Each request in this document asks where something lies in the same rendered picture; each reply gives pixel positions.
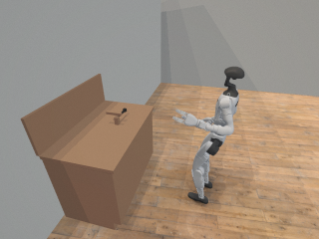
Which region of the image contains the counter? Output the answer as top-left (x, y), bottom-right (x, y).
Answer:
top-left (20, 74), bottom-right (155, 230)

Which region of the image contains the robot right hand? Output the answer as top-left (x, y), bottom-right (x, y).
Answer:
top-left (202, 117), bottom-right (213, 124)

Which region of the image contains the robot left forearm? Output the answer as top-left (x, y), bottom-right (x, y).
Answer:
top-left (195, 119), bottom-right (233, 135)

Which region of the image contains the robot torso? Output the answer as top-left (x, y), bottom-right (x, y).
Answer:
top-left (210, 93), bottom-right (239, 147)

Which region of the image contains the left robot upper arm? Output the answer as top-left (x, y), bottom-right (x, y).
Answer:
top-left (219, 97), bottom-right (234, 135)

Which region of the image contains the robot left hand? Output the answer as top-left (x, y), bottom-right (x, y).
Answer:
top-left (172, 109), bottom-right (198, 126)

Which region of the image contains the right robot thigh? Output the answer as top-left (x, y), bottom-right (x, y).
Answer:
top-left (200, 132), bottom-right (212, 162)

